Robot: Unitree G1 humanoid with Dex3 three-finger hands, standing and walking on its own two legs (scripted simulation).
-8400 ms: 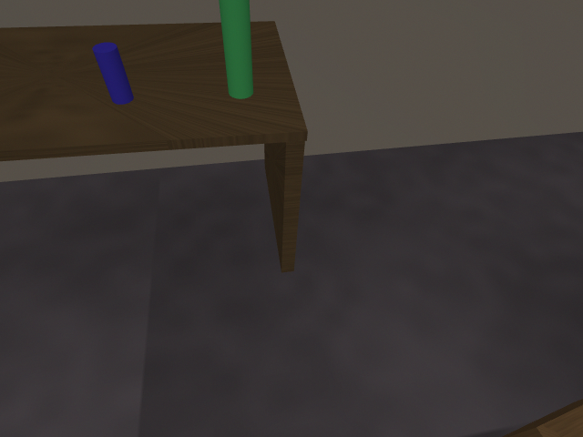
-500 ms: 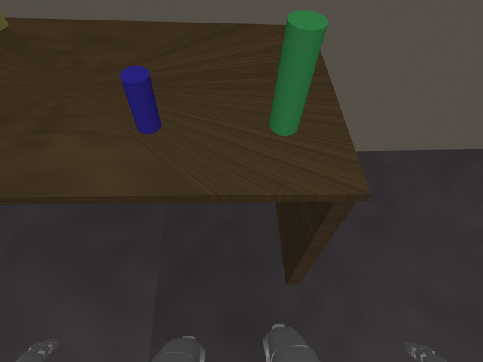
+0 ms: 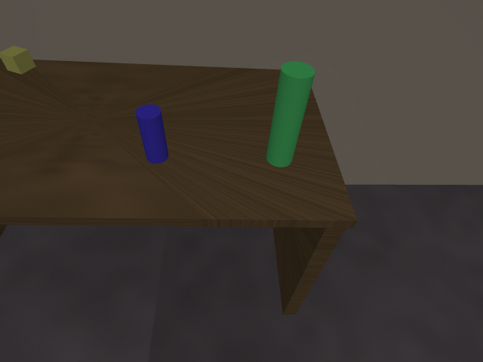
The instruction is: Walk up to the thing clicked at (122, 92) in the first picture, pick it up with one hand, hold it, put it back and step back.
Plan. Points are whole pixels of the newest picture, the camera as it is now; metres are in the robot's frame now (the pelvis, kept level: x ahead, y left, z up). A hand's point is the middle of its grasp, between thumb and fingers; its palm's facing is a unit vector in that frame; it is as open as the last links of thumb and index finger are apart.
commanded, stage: walk up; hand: left
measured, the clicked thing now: (153, 135) +0.60 +0.21 +0.00
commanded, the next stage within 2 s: stand in 0.90 s
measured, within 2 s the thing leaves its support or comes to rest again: neither
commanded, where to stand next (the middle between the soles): +0.11 -0.02 m, yaw +2 degrees
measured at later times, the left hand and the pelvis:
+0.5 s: hand out of the picture +0.11 +0.25 -0.14, palm faces +0.04 -0.94 -0.34, open 7.4 cm; pelvis +0.02 -0.01 +0.01, yaw +1 degrees
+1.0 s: hand out of the picture +0.10 +0.25 -0.15, palm faces +0.03 -0.94 -0.33, open 7.4 cm; pelvis +0.02 -0.01 +0.01, yaw +1 degrees
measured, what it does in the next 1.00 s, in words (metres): stands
